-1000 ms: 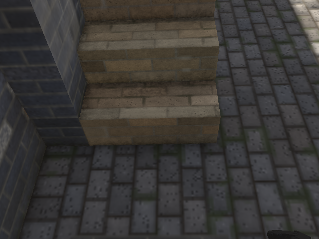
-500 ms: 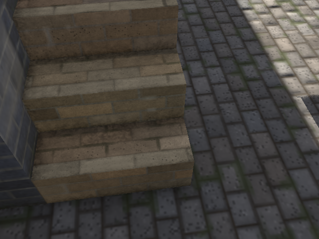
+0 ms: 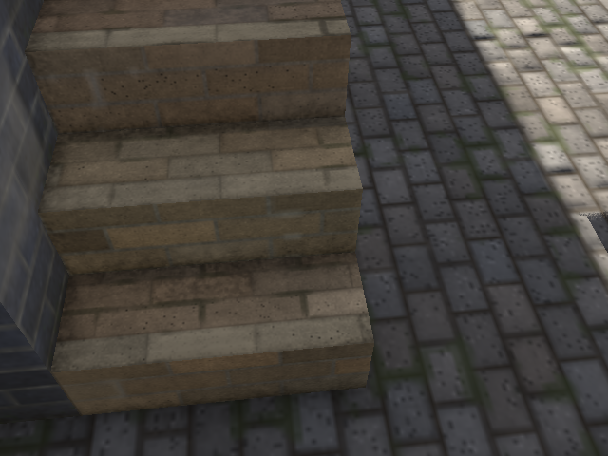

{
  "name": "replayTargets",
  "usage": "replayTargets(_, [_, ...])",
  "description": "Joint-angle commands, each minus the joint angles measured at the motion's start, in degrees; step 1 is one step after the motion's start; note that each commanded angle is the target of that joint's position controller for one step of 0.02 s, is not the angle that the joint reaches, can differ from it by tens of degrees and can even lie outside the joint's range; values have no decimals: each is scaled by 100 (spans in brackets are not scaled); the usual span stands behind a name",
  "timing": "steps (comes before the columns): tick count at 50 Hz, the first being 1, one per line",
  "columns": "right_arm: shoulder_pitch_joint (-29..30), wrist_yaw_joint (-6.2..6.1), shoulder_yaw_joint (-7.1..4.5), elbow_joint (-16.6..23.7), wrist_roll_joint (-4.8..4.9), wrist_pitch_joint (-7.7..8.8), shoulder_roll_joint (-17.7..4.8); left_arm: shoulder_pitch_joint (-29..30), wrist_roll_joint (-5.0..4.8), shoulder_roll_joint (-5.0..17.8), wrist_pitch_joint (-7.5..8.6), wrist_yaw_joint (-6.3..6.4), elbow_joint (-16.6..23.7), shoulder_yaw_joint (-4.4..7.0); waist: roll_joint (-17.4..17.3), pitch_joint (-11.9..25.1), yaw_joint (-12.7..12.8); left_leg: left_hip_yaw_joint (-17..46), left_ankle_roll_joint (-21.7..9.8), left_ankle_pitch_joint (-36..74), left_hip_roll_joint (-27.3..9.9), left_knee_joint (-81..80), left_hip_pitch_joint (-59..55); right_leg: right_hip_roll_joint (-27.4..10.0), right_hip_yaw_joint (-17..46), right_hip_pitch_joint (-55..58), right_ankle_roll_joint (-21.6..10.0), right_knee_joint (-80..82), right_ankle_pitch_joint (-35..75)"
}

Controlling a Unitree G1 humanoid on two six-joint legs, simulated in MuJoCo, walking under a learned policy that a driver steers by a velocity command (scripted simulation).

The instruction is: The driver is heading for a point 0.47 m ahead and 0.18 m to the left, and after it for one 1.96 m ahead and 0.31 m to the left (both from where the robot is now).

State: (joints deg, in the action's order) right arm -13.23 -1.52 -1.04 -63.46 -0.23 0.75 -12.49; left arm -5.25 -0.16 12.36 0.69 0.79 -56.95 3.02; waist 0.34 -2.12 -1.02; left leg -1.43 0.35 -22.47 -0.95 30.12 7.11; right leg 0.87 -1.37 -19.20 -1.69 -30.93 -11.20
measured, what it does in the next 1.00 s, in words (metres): walks ahead, turning left: left foot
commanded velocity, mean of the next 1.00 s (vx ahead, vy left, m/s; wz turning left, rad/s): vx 0.33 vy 0.00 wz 0.31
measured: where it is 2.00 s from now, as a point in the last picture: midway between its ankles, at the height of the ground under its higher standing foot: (271, 357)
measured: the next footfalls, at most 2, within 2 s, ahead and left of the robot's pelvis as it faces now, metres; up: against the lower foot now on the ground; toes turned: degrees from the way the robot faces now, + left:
left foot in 0.84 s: +0.35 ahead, +0.14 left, +0.00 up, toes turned +20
right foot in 1.54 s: +0.71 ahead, -0.03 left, +0.21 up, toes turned +30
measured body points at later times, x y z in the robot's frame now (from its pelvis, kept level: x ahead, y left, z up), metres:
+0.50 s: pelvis +0.09 -0.03 +0.01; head +0.09 -0.04 +0.46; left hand +0.10 +0.23 -0.13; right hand +0.15 -0.30 -0.13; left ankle +0.03 +0.12 -0.64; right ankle +0.07 -0.11 -0.73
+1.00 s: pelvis +0.29 +0.06 +0.01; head +0.31 +0.09 +0.45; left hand +0.34 +0.37 -0.10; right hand +0.48 -0.16 -0.10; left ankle +0.31 +0.13 -0.73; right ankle +0.30 -0.11 -0.63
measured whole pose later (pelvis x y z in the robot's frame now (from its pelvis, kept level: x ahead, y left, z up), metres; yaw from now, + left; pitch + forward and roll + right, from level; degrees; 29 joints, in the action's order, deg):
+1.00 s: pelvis +0.29 +0.06 +0.01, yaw +22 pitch +1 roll -1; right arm -12.4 1.1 -3.8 -48.4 -0.6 4.4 -15.8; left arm -5.3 0.5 17.4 7.0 0.9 -48.5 2.6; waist 1.3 -2.7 -0.9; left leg -0.3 -6.2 -8.9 5.6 25.6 17.7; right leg -3.5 2.6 -29.2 -1.0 -69.3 -19.5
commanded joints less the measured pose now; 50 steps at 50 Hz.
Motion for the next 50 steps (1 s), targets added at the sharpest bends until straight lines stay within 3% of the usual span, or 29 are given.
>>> replayTargets(1, [-352,-24,-68,63,-4,24,-560,122,3,570,13,16,201,105,-82,309,7,170,-139,1095,-211,-590,861,-363,377,1133,-331,175,1678])
replayTargets(5, [-419,-32,-48,36,-8,38,-526,139,2,578,-20,32,105,102,-62,231,20,167,-138,999,-212,-644,892,-345,376,1149,-291,208,1524])
replayTargets(7, [-592,-39,-73,-41,26,27,-576,49,-33,549,-51,42,-4,108,-204,174,13,265,-292,-387,-233,-899,968,-100,150,1046,-246,88,-192])
replayTargets(9, [-625,-61,-167,47,91,54,-850,218,-49,594,2,34,34,130,-607,-340,-68,948,-706,-1757,-667,-1345,988,185,-129,171,-164,-389,-1629])
replayTargets(10, [-758,-68,-214,59,123,110,-968,430,-78,567,88,6,122,124,-808,-613,-160,1539,-956,-2078,-1117,-1698,793,222,-277,-376,-139,-792,-1491])
replayTargets(11, [-718,-77,-271,72,150,183,-1103,545,-118,519,186,-33,193,112,-986,-892,-153,2068,-1186,-1991,-1603,-1894,621,50,-229,-846,-188,-1148,-1191])
replayTargets(13, [-727,-70,-286,73,150,335,-996,581,-139,471,352,-105,247,101,-923,-1035,-96,2193,-1305,-785,-1909,-1725,158,-242,-78,-1364,-286,-1287,-1175])
replayTargets(14, [-726,-42,-274,88,174,372,-911,502,-151,451,421,-134,246,104,-875,-971,-19,2043,-1230,-179,-1815,-1535,74,-263,-107,-1200,-315,-996,-1231])
replayTargets(16, [-350,28,-261,260,209,358,-892,-327,-177,526,498,-152,-59,195,-710,-607,433,1404,-891,658,-1209,-972,746,37,-342,580,-328,91,-724])
replayTargets(17, [-65,42,-251,412,192,382,-890,-1029,-150,850,509,-127,-253,333,-392,-255,752,997,-674,1658,-783,-108,1303,-137,107,1690,-403,335,-364])
replayTargets(18, [-5,29,-163,635,172,428,-521,-1822,-128,1482,537,-111,-402,511,1041,153,952,35,-214,1343,105,1865,2554,-1238,1929,2917,-923,1172,-828])
replayTargets(19, [11,0,-151,754,185,504,-455,-2420,-40,1426,586,-165,-529,437,1647,700,1051,476,-118,-1008,413,3501,3250,-2352,3914,3361,-1491,2031,-842])
replayTargets(20, [62,25,-267,749,336,526,-722,-1902,22,930,647,-150,-441,248,817,302,710,1072,-317,-826,66,4257,3535,-2443,3584,2873,-1348,1946,-1037])
replayTargets(21, [-6,64,-287,704,389,519,-709,-1316,-19,691,664,-148,-258,153,525,-24,442,1071,-489,-193,-218,4275,3500,-2218,2728,2348,-1067,2030,-1057])
replayTargets(24, [-135,65,-395,600,276,404,-540,-866,43,441,637,-139,-162,21,505,-240,138,846,-581,883,-577,3614,3036,-1525,871,1727,-480,2262,272])
replayTargets(29, [448,234,-395,1026,198,260,-312,-1093,191,817,583,21,-150,46,240,-218,176,479,-228,1601,-661,2988,3309,-1457,-143,1636,-623,2387,1489])
replayTargets(32, [1049,291,-322,1390,189,260,-273,-1126,155,965,546,91,-77,75,216,-406,299,244,-147,1983,-650,1976,3223,-1465,-502,1548,-642,2514,1470])
replayTargets(36, [1684,398,-235,1854,181,276,-249,-1327,45,1114,522,114,-35,149,114,-538,399,-173,-352,1848,-503,1226,3155,-1653,-891,2006,-678,2246,2318])
replayTargets(39, [1460,404,-320,2083,122,225,-591,-994,-2,1434,514,110,159,251,472,-49,54,-510,-632,1130,-109,1006,2263,-1701,-1151,2292,-563,1294,4897])
replayTargets(41, [198,388,-531,1855,113,212,-1011,-681,-48,1538,384,152,360,299,574,649,-644,-688,-958,1127,334,584,910,-1595,-1267,2179,-438,-480,5957])
replayTargets(42, [-822,313,-745,1623,118,203,-1387,-640,-47,1518,364,157,481,286,257,1117,-1112,-215,-1181,1338,354,86,-620,-1337,-1215,1222,-218,-2071,4673])
replayTargets(43, [-921,218,-778,1477,138,183,-1768,-880,244,609,447,55,610,39,-1363,1092,-583,1684,-1452,2040,-851,89,-1704,-596,-1094,-693,-13,-3978,-1274])
replayTargets(44, [-932,294,-714,1708,-74,325,-1889,-1023,0,450,690,-45,916,-50,-1624,2053,-305,4985,-2683,439,-1947,-1187,-2860,293,169,-2498,68,-5386,-2725])
replayTargets(45, [-886,340,-623,1668,-52,433,-1462,-291,-232,1001,874,-89,1045,64,-760,1479,-608,4623,-2336,27,-1757,-1734,-2519,-62,774,-3083,-83,-5363,-2069])
replayTargets(46, [-402,320,-568,1777,45,475,-1273,-67,-276,1071,936,-93,1191,44,-532,864,-361,3692,-2083,605,-1608,-1755,-1765,-319,691,-3082,-209,-4767,-1301])
replayTargets(47, [156,310,-512,1949,40,508,-1183,-148,-109,1096,892,-29,1079,55,83,590,-46,3046,-1847,1635,-1383,-1717,-867,-581,705,-2545,-127,-4310,-823])
replayTargets(48, [551,234,-503,2046,-19,514,-1243,-223,69,1250,772,35,1068,105,256,574,178,2543,-1692,3154,-1315,-1640,-231,-718,706,-2006,7,-3936,-586])
replayTargets(49, [622,201,-480,2083,-100,508,-1290,-271,161,1235,648,49,1090,105,320,628,295,2173,-1643,4349,-1233,-1544,195,-731,664,-1541,124,-3822,-604])
replayTargets(50, [665,172,-439,2085,-96,517,-1278,-164,247,1066,536,63,1224,76,262,616,419,1782,-1573,5558,-1023,-1372,533,-616,505,-1319,218,-3589,-502])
